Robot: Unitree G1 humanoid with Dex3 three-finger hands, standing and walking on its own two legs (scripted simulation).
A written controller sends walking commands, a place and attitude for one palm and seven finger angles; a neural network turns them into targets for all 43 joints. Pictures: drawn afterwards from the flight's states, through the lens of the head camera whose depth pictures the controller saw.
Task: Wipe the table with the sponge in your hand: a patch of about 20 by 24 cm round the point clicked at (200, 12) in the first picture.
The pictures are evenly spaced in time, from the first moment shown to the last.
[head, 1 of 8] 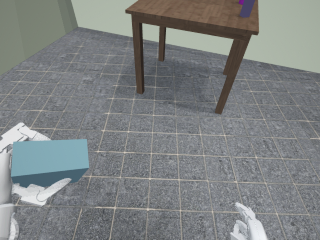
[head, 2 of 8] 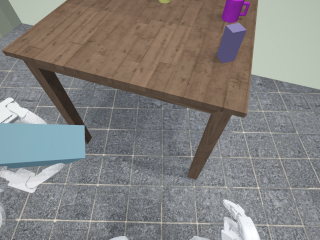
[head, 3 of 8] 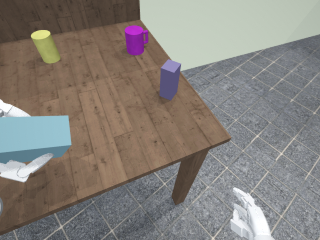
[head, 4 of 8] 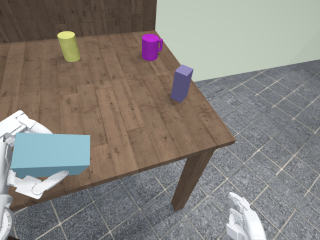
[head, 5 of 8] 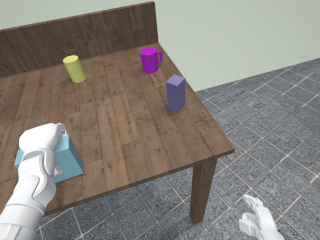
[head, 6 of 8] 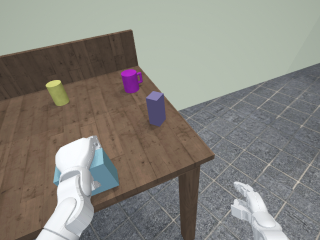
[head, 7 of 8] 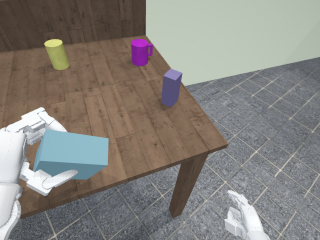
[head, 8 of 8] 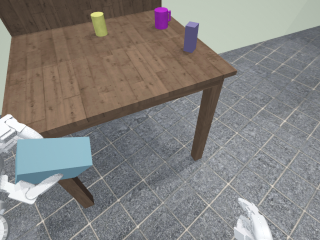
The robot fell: no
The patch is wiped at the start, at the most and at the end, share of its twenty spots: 0.00 0.95 0.95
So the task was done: yes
